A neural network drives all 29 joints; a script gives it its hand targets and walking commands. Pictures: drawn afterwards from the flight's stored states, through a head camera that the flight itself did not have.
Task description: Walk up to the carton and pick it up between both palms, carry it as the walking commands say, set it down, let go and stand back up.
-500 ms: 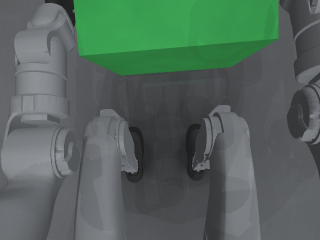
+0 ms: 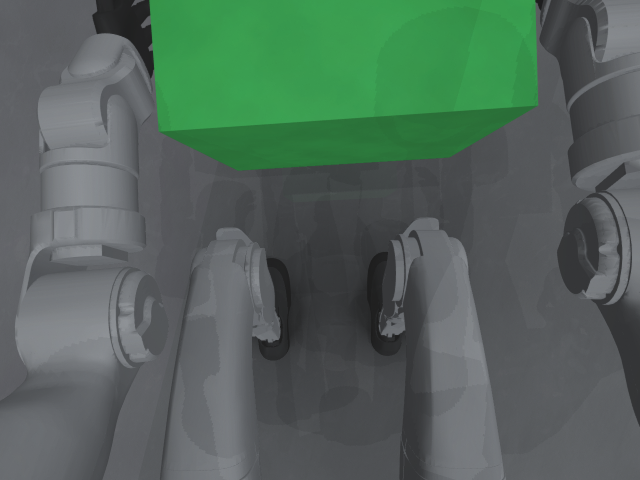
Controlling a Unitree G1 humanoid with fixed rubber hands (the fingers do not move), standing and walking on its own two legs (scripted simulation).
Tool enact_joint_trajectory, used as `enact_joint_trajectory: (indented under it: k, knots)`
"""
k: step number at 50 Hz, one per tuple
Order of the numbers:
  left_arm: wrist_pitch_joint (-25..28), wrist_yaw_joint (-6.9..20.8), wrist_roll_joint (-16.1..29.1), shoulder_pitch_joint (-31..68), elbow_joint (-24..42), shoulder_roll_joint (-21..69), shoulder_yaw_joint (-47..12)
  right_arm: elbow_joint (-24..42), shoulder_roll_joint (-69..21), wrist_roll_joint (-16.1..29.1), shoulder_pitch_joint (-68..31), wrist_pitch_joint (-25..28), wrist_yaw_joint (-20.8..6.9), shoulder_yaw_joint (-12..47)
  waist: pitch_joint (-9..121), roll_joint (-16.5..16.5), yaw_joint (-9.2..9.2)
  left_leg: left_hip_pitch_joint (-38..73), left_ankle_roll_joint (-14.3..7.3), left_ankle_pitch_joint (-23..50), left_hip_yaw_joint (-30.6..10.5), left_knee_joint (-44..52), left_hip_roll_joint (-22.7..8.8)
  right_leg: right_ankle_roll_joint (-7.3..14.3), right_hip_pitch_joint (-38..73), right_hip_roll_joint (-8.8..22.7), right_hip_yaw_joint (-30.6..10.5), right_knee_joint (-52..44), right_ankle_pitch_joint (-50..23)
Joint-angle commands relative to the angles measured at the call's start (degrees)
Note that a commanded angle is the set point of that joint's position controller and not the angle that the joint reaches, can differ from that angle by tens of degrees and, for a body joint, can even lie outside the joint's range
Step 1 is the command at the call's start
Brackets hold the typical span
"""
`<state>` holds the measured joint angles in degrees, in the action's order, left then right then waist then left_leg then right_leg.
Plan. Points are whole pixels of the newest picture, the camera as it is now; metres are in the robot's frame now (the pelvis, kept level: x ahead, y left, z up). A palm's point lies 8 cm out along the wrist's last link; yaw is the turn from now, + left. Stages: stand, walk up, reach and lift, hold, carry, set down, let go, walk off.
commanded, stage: reach and lift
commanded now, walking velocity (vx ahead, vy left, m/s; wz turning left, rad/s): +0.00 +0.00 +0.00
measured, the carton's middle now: (337, 60) +0.54 -0.03 -0.13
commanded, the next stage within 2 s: none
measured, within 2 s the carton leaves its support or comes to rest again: neither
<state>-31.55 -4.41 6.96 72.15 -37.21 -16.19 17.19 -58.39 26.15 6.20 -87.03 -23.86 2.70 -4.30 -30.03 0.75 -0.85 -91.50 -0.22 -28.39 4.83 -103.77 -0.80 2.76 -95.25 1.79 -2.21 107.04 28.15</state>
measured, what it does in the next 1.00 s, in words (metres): rises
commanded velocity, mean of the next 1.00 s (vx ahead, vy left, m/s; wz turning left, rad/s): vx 0.00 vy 0.00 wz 0.00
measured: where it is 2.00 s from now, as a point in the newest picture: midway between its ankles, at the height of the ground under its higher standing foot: (329, 324)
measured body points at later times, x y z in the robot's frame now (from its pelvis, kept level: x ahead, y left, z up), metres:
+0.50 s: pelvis +0.00 +0.00 +0.06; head +0.28 -0.04 +0.39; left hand +0.52 +0.17 +0.01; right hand +0.55 -0.22 +0.01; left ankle +0.16 +0.13 -0.45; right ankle +0.16 -0.10 -0.45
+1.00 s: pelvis -0.01 -0.01 +0.12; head +0.25 -0.05 +0.48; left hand +0.49 +0.17 +0.08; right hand +0.52 -0.22 +0.07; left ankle +0.16 +0.13 -0.45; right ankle +0.16 -0.10 -0.45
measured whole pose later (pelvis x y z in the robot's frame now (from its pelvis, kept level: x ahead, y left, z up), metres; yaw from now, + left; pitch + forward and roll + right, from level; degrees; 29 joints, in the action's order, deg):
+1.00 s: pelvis -0.01 -0.01 +0.12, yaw -2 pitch +7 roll +5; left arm -32.5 -1.9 2.9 59.5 -32.8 -12.8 19.6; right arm -54.1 20.6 2.6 -74.8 -25.1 2.9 -4.7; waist -29.9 0.8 -0.1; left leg -64.1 0.4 -21.9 4.8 -78.7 0.1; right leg 2.7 -68.3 1.4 -2.4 83.3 22.5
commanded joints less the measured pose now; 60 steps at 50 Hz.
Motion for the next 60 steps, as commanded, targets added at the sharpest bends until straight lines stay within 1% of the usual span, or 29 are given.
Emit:
enact_joint_trajectory:
  k: [1,5,8,9,13,14,17,19,23,27,29,30,31,32,33,37,39,40,41,42,48,49,52,53,54,55,56,57,60]
  knots:
    - [5.19,13.54,6.73,62.79,25.04,55.81,-21.08,25.73,-68.56,7.75,-34.6,-0.38,-18.57,9.26,136.96,2.66,5.02,34.44,0.4,11.74,-2.51,17.31,8.72,-0.94,48.23,-8.64,1.93,-20.55,-14.71]
    - [4.8,14.05,6.76,59.98,24.28,56.78,-20.43,26.18,-69.57,7.79,-34.3,-0.66,-19.23,10.19,137.87,3.63,5.39,36.18,0.32,12.04,-2.7,19.26,8.85,-1.09,50.64,-8.83,1.82,-22.57,-14.94]
    - [4.92,14.46,6.07,60.74,23.55,56.88,-20.34,22.69,-71.08,6.59,-31.44,-0.97,-19.49,9.05,135.02,3.64,5.13,34.6,0.37,9.73,-2.26,20.28,8.64,-0.93,50.59,-8.82,1.35,-24.31,-12.58]
    - [4.8,14.46,5.66,60.54,24.54,56.33,-19.93,25.12,-70.87,7.15,-33.47,-0.72,-19.59,9.54,136.99,3.78,6.08,37.21,0.13,9.53,-3.09,20.97,8.62,-1.09,50.34,-8.86,1.44,-24.18,-12.6]
    - [4.5,14.75,6.65,59.36,26.07,57.67,-21.48,28.07,-70.75,7.53,-33.55,-0.69,-19.46,10.86,140.26,3.21,5.62,40.13,0.3,11.39,-3.14,22.75,8.92,-1.01,55.64,-8.81,1.17,-25.92,-14.76]
    - [4.48,14.81,6.32,59.07,25.32,56.88,-20.52,27.19,-71.63,7.3,-32.75,-0.92,-19.61,10.72,139.05,4.46,5.95,39.29,0.15,11.41,-3.37,23.54,8.87,-1.19,55.31,-8.87,1.06,-26.4,-14.76]
    - [4.49,15.16,5.84,57.8,24.71,57.92,-20.84,25.99,-71.65,6.22,-31.31,-0.61,-19.72,9.91,135.94,2.8,5.55,38.91,0.4,10.0,-3.48,24.46,8.6,-0.72,54.74,-8.66,0.58,-27.73,-13.26]
    - [4.8,15.47,5.29,57.15,23.63,56.89,-19.64,25.47,-72.4,6.26,-31.0,-0.5,-19.87,9.79,134.5,4.3,6.26,37.87,0.11,10.03,-3.19,25.33,8.7,-1.16,55.55,-8.83,0.48,-28.76,-12.94]
    - [4.52,15.72,5.77,56.54,25.62,58.02,-20.92,27.87,-73.13,6.84,-30.29,-0.68,-19.91,11.31,139.11,3.46,6.43,42.03,0.05,11.07,-3.53,26.98,8.77,-0.96,59.86,-8.83,-0.26,-30.44,-14.09]
    - [4.7,16.02,6.12,54.97,26.39,58.47,-22.25,27.9,-74.88,6.66,-28.21,-0.7,-19.85,12.53,138.91,4.77,6.14,43.5,-0.11,12.59,-4.44,29.15,8.89,-1.15,61.96,-8.93,-0.55,-32.0,-16.21]
    - [4.85,15.98,6.17,53.51,27.24,58.66,-23.43,29.0,-75.33,6.86,-26.88,-0.44,-19.95,13.31,140.58,3.28,7.24,45.53,0.3,15.23,-4.32,29.55,8.91,-0.88,62.74,-9.01,-0.54,-32.26,-18.35]
    - [4.82,16.17,5.73,52.27,26.66,58.47,-22.4,30.33,-75.61,6.6,-27.67,-0.34,-19.8,13.58,138.72,4.76,7.38,44.29,-0.19,14.59,-4.1,30.15,9.03,-1.24,64.17,-9.06,-0.94,-33.29,-17.42]
    - [4.93,16.39,5.21,51.88,24.99,58.19,-21.81,27.31,-76.17,6.22,-25.87,-0.54,-19.85,13.27,135.5,5.15,7.11,42.01,-0.28,12.57,-4.19,30.35,8.83,-1.18,63.21,-8.77,-1.46,-33.77,-15.79]
    - [5.04,16.62,5.22,52.65,25.13,58.79,-22.14,27.5,-75.89,6.23,-26.02,-0.54,-19.93,13.27,135.32,4.35,7.21,42.05,-0.16,11.5,-4.16,31.32,8.87,-1.17,64.1,-8.56,-1.75,-34.71,-14.63]
    - [4.99,16.82,4.49,50.68,23.58,58.6,-21.17,27.29,-76.38,6.52,-26.37,-0.44,-20.03,13.32,132.91,4.21,8.38,41.34,-0.23,11.16,-3.74,31.88,8.75,-1.3,64.02,-8.45,-2.11,-35.36,-13.72]
    - [5.34,16.97,6.43,52.44,28.73,59.62,-24.02,31.32,-77.22,7.09,-25.87,-0.24,-19.94,15.46,140.81,4.63,7.62,47.12,-0.07,14.91,-4.61,33.22,8.92,-1.21,69.92,-8.63,-2.49,-36.74,-17.71]
    - [5.03,17.03,5.33,50.19,25.79,58.75,-22.72,29.24,-77.64,6.52,-24.81,-0.44,-19.99,14.64,136.47,4.74,7.95,46.06,-0.41,12.46,-4.7,34.77,8.67,-1.55,68.34,-8.46,-2.78,-38.13,-15.18]
    - [5.09,17.12,5.37,50.0,24.98,60.16,-22.42,29.37,-76.53,5.9,-25.37,0.0,-20.22,14.05,134.67,5.03,7.16,47.0,-0.35,11.49,-5.58,35.61,8.44,-1.32,66.46,-8.4,-2.54,-38.66,-13.98]
    - [5.26,17.31,5.41,49.89,25.28,60.56,-23.01,28.25,-76.73,5.73,-24.06,0.07,-20.44,13.86,133.79,4.03,7.27,47.44,0.03,11.26,-5.59,36.02,8.27,-1.19,66.45,-8.25,-2.73,-39.37,-13.61]
    - [5.41,17.38,4.71,48.94,24.72,60.12,-22.17,27.95,-77.86,6.14,-24.41,0.11,-20.58,14.36,132.49,5.02,8.65,47.06,-0.1,11.06,-5.24,36.68,8.28,-1.31,67.07,-8.16,-2.83,-40.09,-13.21]
    - [5.69,17.98,4.99,48.68,25.63,61.41,-22.97,27.96,-77.99,5.32,-22.07,0.54,-20.86,14.04,132.71,4.16,7.46,49.38,0.12,9.95,-5.99,40.05,7.86,-1.0,70.1,-7.8,-3.83,-43.26,-12.61]
    - [5.73,18.04,4.93,48.16,25.54,61.6,-22.88,30.02,-78.23,5.71,-23.79,0.8,-20.69,14.78,134.24,4.1,8.29,51.62,-0.01,9.87,-6.22,41.01,7.97,-1.3,71.56,-7.81,-3.87,-43.72,-12.04]
    - [6.1,18.63,3.27,46.84,22.73,61.73,-20.84,25.74,-78.32,4.41,-22.15,0.9,-21.27,12.89,127.22,4.9,8.19,48.64,0.11,5.58,-6.55,42.89,7.33,-1.06,69.21,-7.47,-4.41,-46.1,-7.44]
    - [6.05,18.75,4.12,48.09,25.28,62.32,-22.83,27.47,-79.31,5.15,-22.02,0.77,-21.35,14.11,131.48,4.17,8.54,52.36,0.24,8.2,-6.61,43.63,7.35,-1.21,72.09,-7.38,-4.57,-46.46,-10.3]
    - [5.96,18.83,4.11,48.55,26.18,62.48,-23.38,27.36,-78.84,4.44,-21.19,0.85,-21.69,13.0,131.9,4.03,7.36,53.91,0.45,7.35,-7.27,44.34,7.33,-1.11,71.56,-7.68,-4.01,-46.73,-10.23]
    - [5.9,18.88,3.69,47.62,23.91,61.59,-22.17,25.67,-79.62,4.78,-21.01,0.74,-21.67,13.29,128.37,3.97,8.39,52.15,0.4,7.07,-6.51,44.69,6.99,-1.13,71.56,-7.26,-4.76,-47.9,-9.19]
    - [5.95,19.0,4.53,49.27,26.52,63.2,-23.75,28.53,-79.15,4.76,-21.94,1.05,-21.73,13.79,133.41,4.24,7.3,55.32,0.48,7.65,-7.28,45.5,7.33,-1.05,73.76,-7.65,-4.0,-47.92,-10.64]
    - [5.98,19.08,4.19,46.37,25.65,63.16,-23.3,28.88,-78.99,4.89,-20.56,1.04,-21.7,14.67,134.24,3.88,8.23,55.55,0.48,9.57,-6.87,45.36,7.34,-0.98,75.7,-7.47,-4.8,-48.53,-12.27]
    - [6.07,19.06,5.14,45.44,27.35,63.67,-25.41,31.57,-79.54,5.91,-20.18,1.36,-21.66,16.68,135.48,3.59,8.55,59.15,0.41,12.46,-7.24,47.1,7.42,-1.14,77.72,-7.65,-4.82,-49.84,-14.68]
